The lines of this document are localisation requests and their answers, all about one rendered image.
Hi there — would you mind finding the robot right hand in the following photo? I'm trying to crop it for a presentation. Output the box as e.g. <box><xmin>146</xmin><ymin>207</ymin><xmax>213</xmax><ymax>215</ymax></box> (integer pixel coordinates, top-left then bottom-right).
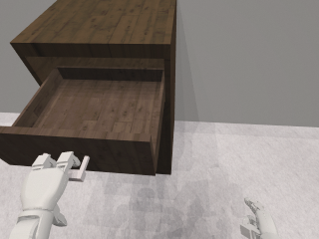
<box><xmin>239</xmin><ymin>197</ymin><xmax>279</xmax><ymax>239</ymax></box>

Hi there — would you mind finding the drawer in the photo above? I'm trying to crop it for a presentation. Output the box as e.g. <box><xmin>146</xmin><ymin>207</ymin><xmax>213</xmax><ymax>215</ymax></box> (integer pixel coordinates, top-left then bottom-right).
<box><xmin>0</xmin><ymin>66</ymin><xmax>165</xmax><ymax>176</ymax></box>

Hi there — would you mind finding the left robot forearm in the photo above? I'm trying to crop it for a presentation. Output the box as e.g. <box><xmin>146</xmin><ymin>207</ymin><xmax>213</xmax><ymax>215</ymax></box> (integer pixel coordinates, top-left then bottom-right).
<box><xmin>8</xmin><ymin>208</ymin><xmax>54</xmax><ymax>239</ymax></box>

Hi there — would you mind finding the cabinet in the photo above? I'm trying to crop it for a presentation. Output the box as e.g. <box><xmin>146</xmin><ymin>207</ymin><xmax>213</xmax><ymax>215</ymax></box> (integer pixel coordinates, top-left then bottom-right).
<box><xmin>10</xmin><ymin>0</ymin><xmax>177</xmax><ymax>175</ymax></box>

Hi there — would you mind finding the robot left hand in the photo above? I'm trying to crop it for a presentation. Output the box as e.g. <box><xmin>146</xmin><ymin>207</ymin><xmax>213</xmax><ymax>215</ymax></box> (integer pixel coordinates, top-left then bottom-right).
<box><xmin>20</xmin><ymin>151</ymin><xmax>81</xmax><ymax>227</ymax></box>

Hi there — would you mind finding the handle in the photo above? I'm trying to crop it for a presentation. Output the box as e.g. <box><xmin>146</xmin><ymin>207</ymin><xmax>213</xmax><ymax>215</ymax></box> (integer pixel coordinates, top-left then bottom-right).
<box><xmin>43</xmin><ymin>153</ymin><xmax>90</xmax><ymax>182</ymax></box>

